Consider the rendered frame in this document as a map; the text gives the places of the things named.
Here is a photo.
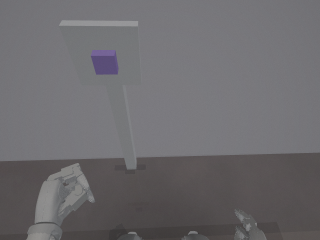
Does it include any robot right shin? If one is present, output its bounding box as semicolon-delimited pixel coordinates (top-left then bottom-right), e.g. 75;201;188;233
188;231;198;235

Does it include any left robot forearm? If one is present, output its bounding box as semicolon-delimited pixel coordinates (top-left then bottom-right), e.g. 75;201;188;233
26;222;63;240

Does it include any button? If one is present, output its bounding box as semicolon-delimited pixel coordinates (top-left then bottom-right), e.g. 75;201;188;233
91;50;119;75

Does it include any panel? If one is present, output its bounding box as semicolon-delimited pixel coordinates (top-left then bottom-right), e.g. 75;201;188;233
59;20;142;170

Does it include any left robot hand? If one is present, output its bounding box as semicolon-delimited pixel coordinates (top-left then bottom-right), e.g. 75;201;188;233
34;163;95;227

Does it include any right robot hand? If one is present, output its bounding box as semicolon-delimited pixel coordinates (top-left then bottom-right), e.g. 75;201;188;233
234;208;267;240

